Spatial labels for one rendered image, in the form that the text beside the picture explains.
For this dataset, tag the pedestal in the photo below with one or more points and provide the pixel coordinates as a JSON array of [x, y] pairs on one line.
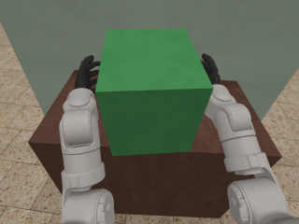
[[176, 184]]

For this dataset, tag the robot left upper arm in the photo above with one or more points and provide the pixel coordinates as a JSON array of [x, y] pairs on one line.
[[92, 206]]

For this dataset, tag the robot right upper arm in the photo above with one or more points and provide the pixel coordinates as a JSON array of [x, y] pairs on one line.
[[258, 200]]

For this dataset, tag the right robot forearm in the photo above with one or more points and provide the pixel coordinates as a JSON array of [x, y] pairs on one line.
[[241, 149]]

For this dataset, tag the robot right hand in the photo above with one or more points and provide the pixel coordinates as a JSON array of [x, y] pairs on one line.
[[211, 68]]

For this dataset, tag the left robot forearm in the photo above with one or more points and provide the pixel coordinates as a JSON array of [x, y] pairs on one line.
[[80, 143]]

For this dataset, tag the carton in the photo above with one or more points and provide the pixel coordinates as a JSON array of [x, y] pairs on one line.
[[152, 91]]

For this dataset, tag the robot left hand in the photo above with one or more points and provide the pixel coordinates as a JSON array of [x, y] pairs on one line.
[[84, 74]]

